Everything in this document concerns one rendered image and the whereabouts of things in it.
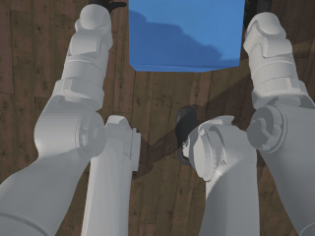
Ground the left robot forearm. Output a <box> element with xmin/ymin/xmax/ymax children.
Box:
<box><xmin>33</xmin><ymin>4</ymin><xmax>113</xmax><ymax>141</ymax></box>

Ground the left robot hand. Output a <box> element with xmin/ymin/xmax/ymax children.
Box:
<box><xmin>89</xmin><ymin>0</ymin><xmax>127</xmax><ymax>14</ymax></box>

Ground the carton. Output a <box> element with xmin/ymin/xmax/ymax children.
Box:
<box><xmin>128</xmin><ymin>0</ymin><xmax>245</xmax><ymax>73</ymax></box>

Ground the robot left thigh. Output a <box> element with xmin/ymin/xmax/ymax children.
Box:
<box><xmin>81</xmin><ymin>123</ymin><xmax>141</xmax><ymax>236</ymax></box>

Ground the right robot hand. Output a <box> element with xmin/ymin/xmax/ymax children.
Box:
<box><xmin>243</xmin><ymin>0</ymin><xmax>273</xmax><ymax>30</ymax></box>

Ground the right robot forearm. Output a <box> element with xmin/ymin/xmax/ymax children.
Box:
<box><xmin>243</xmin><ymin>12</ymin><xmax>315</xmax><ymax>110</ymax></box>

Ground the robot left upper arm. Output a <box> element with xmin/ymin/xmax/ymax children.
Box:
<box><xmin>0</xmin><ymin>108</ymin><xmax>107</xmax><ymax>236</ymax></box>

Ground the robot thigh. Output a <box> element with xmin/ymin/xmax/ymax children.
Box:
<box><xmin>81</xmin><ymin>123</ymin><xmax>141</xmax><ymax>236</ymax></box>
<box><xmin>193</xmin><ymin>125</ymin><xmax>260</xmax><ymax>236</ymax></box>

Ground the robot right upper arm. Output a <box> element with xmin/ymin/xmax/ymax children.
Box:
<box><xmin>246</xmin><ymin>103</ymin><xmax>315</xmax><ymax>236</ymax></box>

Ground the robot right thigh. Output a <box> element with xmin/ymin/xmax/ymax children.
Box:
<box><xmin>193</xmin><ymin>125</ymin><xmax>260</xmax><ymax>236</ymax></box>

